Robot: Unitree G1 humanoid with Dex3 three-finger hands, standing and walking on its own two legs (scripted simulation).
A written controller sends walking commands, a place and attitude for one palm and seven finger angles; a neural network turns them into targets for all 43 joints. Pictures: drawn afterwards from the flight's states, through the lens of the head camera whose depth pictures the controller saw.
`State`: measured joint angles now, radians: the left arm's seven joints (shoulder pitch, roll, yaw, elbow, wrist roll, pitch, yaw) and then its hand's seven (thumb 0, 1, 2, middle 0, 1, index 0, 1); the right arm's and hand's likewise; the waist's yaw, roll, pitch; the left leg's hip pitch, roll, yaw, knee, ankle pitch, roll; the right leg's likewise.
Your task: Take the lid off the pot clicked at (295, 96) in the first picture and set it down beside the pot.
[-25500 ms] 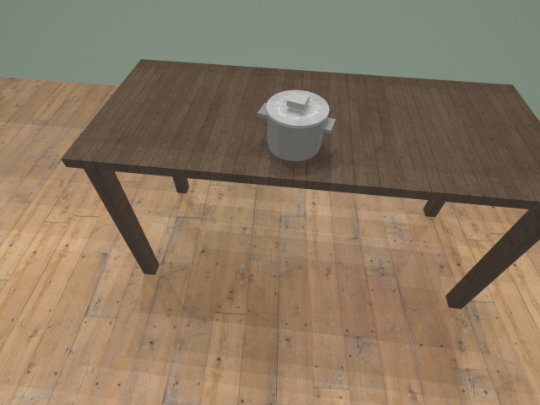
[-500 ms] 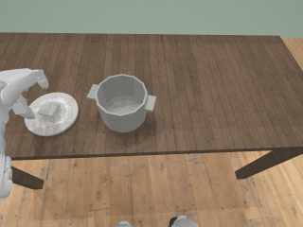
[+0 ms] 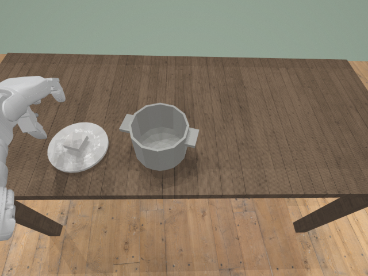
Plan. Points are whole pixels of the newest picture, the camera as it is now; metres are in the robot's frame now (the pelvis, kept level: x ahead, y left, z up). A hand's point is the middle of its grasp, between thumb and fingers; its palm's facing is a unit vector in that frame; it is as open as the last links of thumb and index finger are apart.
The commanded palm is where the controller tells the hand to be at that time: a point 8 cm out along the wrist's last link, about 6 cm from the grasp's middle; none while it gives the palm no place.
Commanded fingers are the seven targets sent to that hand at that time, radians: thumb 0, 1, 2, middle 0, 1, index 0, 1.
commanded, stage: raise the empty hand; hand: left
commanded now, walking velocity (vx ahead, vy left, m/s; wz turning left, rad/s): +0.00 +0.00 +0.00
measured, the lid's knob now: (76, 141) +0.46 +0.29 -0.06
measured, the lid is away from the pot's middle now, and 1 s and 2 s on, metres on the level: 0.23 0.23 0.23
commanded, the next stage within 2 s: draw the hand back to the body in 0.18 s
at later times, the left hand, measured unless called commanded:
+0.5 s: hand (42, 109) +0.44 +0.30 +0.10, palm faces -0.38 -0.04 -0.92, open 10.9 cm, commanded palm +0.42 +0.29 +0.16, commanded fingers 0.00 0.08 0.46 -0.29 -0.97 -0.29 -0.97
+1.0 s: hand (58, 114) +0.40 +0.24 +0.13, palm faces +0.31 -0.87 -0.39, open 10.9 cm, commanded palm +0.34 +0.28 +0.17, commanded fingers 0.00 0.22 0.54 -0.27 -0.85 -0.27 -0.85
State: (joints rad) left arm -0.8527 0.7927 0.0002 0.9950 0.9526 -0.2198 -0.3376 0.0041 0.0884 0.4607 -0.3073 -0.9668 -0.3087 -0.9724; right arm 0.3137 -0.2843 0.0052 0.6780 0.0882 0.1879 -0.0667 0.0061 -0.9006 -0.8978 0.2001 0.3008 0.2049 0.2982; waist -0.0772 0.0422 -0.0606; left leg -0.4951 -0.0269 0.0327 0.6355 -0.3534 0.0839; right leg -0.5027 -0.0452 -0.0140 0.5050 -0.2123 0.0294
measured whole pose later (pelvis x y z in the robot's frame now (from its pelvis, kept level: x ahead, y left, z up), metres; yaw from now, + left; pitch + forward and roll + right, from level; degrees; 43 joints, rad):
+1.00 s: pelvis +0.01 -0.03 +0.02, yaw +1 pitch +1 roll -1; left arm -0.43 0.46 0.24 0.52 0.08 -0.10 0.04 0.00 0.10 0.47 -0.31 -0.95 -0.31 -0.96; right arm 0.22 -0.22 0.07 0.63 0.06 0.02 -0.09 0.01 -0.90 -0.90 0.20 0.30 0.21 0.30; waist 0.00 0.00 0.04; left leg -0.16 -0.01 0.02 0.46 -0.31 0.03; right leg -0.20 -0.03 -0.03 0.39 -0.21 0.03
